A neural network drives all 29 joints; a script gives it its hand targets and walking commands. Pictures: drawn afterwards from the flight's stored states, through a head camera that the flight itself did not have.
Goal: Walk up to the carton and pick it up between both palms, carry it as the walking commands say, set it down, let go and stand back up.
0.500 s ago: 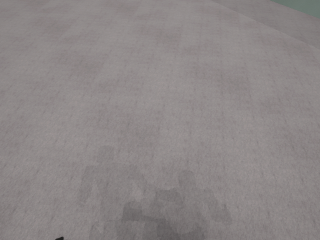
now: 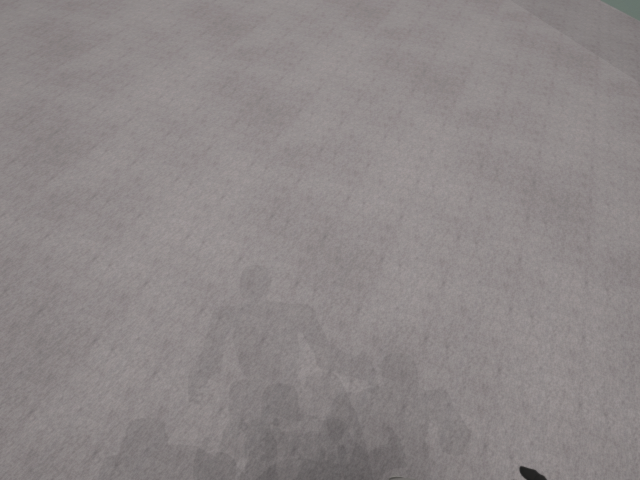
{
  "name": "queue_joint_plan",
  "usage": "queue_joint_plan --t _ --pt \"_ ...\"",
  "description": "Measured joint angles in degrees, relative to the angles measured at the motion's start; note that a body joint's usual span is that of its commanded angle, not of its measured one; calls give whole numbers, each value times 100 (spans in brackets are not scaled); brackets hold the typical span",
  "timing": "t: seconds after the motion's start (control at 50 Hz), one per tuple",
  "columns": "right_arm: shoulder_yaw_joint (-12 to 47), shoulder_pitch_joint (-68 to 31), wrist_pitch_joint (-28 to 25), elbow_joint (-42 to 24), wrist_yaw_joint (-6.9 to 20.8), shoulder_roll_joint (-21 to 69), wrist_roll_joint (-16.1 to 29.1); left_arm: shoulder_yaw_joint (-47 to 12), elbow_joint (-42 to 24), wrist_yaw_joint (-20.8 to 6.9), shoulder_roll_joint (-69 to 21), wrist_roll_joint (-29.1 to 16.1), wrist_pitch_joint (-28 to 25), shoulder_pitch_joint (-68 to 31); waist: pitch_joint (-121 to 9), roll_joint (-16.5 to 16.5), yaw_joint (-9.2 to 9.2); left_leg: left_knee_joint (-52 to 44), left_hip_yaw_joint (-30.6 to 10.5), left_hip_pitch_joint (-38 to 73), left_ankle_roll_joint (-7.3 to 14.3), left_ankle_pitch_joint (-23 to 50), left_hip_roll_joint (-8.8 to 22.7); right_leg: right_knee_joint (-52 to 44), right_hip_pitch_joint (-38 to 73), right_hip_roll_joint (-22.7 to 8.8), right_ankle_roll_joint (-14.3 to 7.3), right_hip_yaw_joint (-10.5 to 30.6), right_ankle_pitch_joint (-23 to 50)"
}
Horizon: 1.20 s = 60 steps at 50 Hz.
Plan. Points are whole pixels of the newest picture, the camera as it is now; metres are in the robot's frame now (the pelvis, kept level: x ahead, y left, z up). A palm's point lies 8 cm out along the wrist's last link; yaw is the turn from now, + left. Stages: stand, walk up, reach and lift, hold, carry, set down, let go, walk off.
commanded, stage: walk up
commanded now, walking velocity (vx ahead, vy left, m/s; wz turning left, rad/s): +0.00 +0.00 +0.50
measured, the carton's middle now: out of the picture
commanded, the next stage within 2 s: none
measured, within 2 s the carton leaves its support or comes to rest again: neither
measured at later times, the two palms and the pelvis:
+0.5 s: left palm out of the picture -0.13 +0.27 -0.08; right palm (470, 406) +0.24 -0.20 -0.10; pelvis +0.00 +0.00 +0.01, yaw +15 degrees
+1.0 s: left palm out of the picture +0.18 +0.47 -0.12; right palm (373, 428) +0.22 -0.06 -0.11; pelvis +0.15 +0.19 +0.00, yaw +28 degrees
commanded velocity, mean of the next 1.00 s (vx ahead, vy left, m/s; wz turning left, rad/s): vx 0.37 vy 0.05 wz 0.48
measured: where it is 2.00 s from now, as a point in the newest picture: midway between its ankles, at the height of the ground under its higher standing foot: (160, 341)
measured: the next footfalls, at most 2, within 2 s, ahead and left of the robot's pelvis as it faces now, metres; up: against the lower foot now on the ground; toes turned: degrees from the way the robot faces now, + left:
right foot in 0.12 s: +0.04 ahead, -0.14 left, +0.00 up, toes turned +0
left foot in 0.66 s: +0.06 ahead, +0.22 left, +0.00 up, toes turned +25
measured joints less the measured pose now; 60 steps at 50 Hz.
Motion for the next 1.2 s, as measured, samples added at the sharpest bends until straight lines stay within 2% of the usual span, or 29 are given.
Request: queue_joint_plan --t 0.06,0.12,0.18,0.24,0.28,0.32,0.38,0.48,0.56,0.62,0.64,0.66,0.68,0.72,0.74,0.78,0.9,0.98,1.12,1.16,1.2 --pt "-18 -60 41 -20 34 -61 -24 -18 -148 22 -19 -51 -41 -66 -34 116 -39 86 -141 -168 -88 35 -41 -756 333 122 -72 -91 47" --pt "-42 -60 72 -61 62 -166 -33 -38 -291 60 -60 -45 -153 -7 -117 222 51 467 -216 -453 -206 -103 -116 -1997 876 162 -233 -282 693" --pt "-83 -79 134 -124 63 -258 -87 -44 -284 58 -153 19 -142 115 -82 425 142 2155 -26 -1042 -312 -1337 -85 -1938 893 137 -446 -451 859" --pt "-105 -74 186 -201 130 -291 -108 -50 -264 59 -148 15 -142 283 -91 454 205 3612 222 -1436 -420 -1314 39 -2169 1081 22 -471 -619 917" --pt "-112 -70 204 -203 190 -298 -123 -40 -270 53 -135 13 -195 382 -115 429 249 4023 321 -1515 -481 -1215 174 -2282 1153 -50 -468 -736 966" --pt "-106 -76 257 -200 365 -305 -162 -30 -214 77 -96 15 -280 582 -243 390 262 4165 311 -1588 -491 -1024 284 -2373 1181 -132 -435 -865 974" --pt "-102 -172 231 -271 565 -335 -199 -7 -81 126 -23 0 -385 971 -343 343 328 4118 184 -1666 -492 -552 424 -2613 1357 -267 -343 -1033 1033" --pt "-55 -440 149 -361 690 -426 -156 63 154 79 92 2 -489 1641 -370 321 582 3406 122 -1655 -548 -199 624 -3040 1796 -543 -104 -1233 1134" --pt "45 -700 73 -331 665 -325 -33 121 278 -56 202 70 -490 2013 -418 189 787 2232 382 -1426 -539 -482 660 -3213 2038 -805 107 -1377 1092" --pt "140 -824 -26 -273 574 -163 -12 133 389 -151 238 118 -471 2135 -484 56 843 1374 736 -1033 -428 -833 583 -3043 2114 -984 247 -1506 865" --pt "169 -847 -69 -261 536 -123 -23 128 413 -169 233 115 -459 2161 -495 33 827 1102 845 -843 -361 -873 530 -2808 2083 -1054 257 -1538 693" --pt "192 -867 -133 -257 485 -108 -47 113 408 -181 207 114 -445 2204 -489 46 791 858 896 -630 -267 -849 467 -2345 1959 -1130 162 -1523 411" --pt "195 -883 -212 -241 417 -65 -77 100 400 -194 185 135 -422 2159 -403 14 716 955 856 -646 -151 -474 383 -1490 1698 -1179 57 -1291 -67" --pt "230 -656 -319 -167 273 37 -77 71 284 -239 124 172 -349 1838 -264 -39 640 1380 766 -686 22 -637 282 465 951 -888 -90 -552 -532" --pt "247 -449 -344 -86 221 86 -58 58 188 -260 87 171 -356 1619 -223 -61 622 1328 720 -558 61 -770 231 1126 622 -717 -127 -347 -375" --pt "249 -12 -389 96 152 191 10 18 0 -292 11 150 -434 1150 -147 -150 549 868 652 -166 116 -689 83 1693 83 -531 -111 -166 213" --pt "202 1041 -638 424 33 261 110 -67 -219 -358 -126 143 -410 112 -65 -181 69 -354 317 903 283 -499 -174 1260 -976 -306 76 -121 1167" --pt "206 1539 -682 558 -35 237 103 -81 -258 -418 -108 118 -328 -370 -28 -107 -183 -737 77 1477 303 -642 -170 467 -1240 -183 61 -135 1641" --pt "213 2108 -674 748 -141 275 2 -122 -443 -469 -163 18 -359 -988 -86 73 -451 -1170 -224 2331 247 -1156 10 -939 -1175 136 -136 -409 1904" --pt "205 2215 -666 825 -169 268 -16 -122 -528 -448 -199 -7 -403 -1108 -128 146 -496 -1146 -248 2504 206 -1393 83 -1306 -1029 278 -253 -560 1725" --pt "197 2325 -654 929 -190 266 -6 -99 -574 -398 -230 -9 -468 -1147 -209 183 -510 -693 -226 2503 154 -1686 113 -1723 -692 403 -426 -725 1494"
